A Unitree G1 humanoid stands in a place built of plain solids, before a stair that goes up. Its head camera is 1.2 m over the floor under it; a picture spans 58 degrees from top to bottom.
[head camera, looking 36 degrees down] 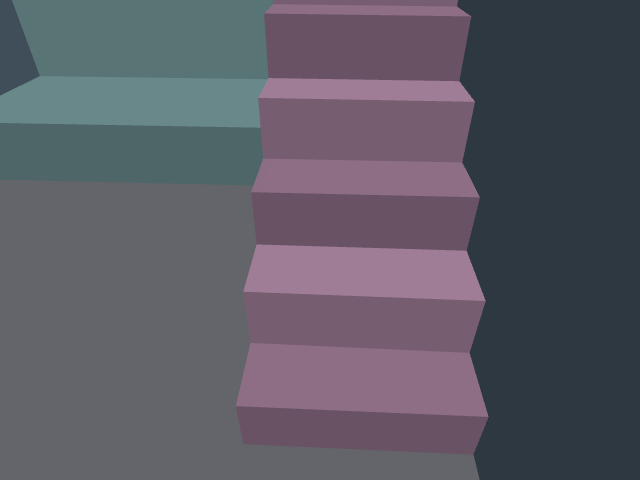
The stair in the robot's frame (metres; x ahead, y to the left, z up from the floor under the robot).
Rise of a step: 0.20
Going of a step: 0.22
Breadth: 0.65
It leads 3 degrees to the right of straight ahead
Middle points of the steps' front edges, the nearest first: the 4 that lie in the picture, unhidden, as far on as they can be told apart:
0.64 -0.11 0.19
0.85 -0.12 0.39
1.07 -0.13 0.58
1.30 -0.14 0.78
